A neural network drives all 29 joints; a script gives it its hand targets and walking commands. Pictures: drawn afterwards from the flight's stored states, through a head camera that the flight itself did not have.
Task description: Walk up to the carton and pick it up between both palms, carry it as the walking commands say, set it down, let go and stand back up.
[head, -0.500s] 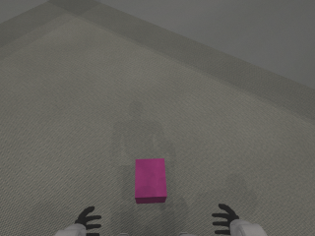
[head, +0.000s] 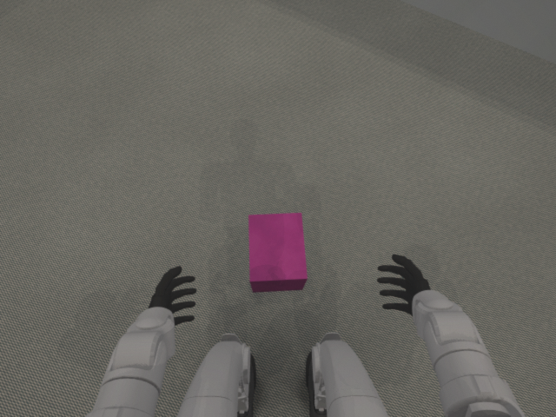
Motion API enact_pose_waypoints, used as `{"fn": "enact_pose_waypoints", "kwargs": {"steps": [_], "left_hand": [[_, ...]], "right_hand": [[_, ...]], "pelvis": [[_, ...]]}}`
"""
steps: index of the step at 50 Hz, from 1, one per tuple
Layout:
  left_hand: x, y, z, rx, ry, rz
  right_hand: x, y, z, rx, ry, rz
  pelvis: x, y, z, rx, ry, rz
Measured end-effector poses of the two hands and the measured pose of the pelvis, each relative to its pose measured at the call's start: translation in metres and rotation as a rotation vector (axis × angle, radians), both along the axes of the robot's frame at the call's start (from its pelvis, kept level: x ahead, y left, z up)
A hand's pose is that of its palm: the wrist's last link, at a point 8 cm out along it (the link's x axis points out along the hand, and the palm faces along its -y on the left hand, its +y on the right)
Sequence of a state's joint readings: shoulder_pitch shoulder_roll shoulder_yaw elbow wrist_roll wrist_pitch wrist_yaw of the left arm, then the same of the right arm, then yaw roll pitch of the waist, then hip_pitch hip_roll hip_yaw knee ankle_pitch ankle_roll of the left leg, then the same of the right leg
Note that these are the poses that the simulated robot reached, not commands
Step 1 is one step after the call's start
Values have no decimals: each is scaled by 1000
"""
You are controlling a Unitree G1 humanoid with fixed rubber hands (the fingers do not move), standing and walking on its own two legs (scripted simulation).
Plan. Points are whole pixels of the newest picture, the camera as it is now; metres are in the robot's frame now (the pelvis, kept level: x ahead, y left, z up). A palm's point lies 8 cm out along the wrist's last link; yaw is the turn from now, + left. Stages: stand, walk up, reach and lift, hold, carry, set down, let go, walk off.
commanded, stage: reach and lift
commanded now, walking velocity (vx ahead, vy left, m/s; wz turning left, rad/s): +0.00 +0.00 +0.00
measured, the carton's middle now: (276, 253) +0.49 +0.01 -0.61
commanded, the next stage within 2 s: none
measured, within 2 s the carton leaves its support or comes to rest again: neither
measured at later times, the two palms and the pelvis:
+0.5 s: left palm (188, 230) +0.40 +0.17 -0.13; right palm (389, 218) +0.42 -0.20 -0.13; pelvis +0.00 -0.01 -0.02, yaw +1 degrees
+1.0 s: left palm (197, 191) +0.49 +0.17 -0.16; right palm (368, 183) +0.51 -0.18 -0.16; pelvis +0.01 -0.02 -0.04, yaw +1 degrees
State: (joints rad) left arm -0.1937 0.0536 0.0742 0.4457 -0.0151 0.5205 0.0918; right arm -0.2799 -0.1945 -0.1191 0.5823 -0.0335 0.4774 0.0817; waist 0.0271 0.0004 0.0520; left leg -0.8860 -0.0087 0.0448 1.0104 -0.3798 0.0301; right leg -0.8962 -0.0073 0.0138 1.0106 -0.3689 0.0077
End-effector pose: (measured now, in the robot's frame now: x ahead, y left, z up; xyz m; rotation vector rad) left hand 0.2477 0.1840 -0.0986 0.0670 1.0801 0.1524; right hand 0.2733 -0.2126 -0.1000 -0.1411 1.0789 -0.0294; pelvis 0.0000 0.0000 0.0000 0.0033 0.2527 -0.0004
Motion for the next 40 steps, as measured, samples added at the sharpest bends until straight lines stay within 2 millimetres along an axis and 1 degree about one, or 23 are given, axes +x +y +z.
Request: {"fn": "enact_pose_waypoints", "kwargs": {"steps": [6, 12, 20, 27, 32, 40], "left_hand": [[40, -3, -4, 12, -59, 2], [76, -10, -12, 14, -114, 7], [120, -18, -28, 12, -203, 22], [163, -14, -37, 21, -302, 29], [193, -10, -39, 26, -363, 34], [228, -9, -45, 24, -418, 30]], "right_hand": [[40, 7, -4, 3, -58, 0], [78, 15, -11, 15, -117, -11], [122, 18, -25, 20, -207, -35], [162, 17, -32, 16, -300, -53], [189, 21, -36, 19, -357, -43], [228, 33, -43, 39, -423, -25]], "pelvis": [[-11, -1, -8, 3, 40, 5], [-14, -4, -13, 1, 118, 11], [-7, -7, -20, -4, 247, 13], [1, -12, -25, -6, 347, 11], [5, -15, -29, -5, 405, 8], [9, -17, -31, -2, 485, 9]]}}
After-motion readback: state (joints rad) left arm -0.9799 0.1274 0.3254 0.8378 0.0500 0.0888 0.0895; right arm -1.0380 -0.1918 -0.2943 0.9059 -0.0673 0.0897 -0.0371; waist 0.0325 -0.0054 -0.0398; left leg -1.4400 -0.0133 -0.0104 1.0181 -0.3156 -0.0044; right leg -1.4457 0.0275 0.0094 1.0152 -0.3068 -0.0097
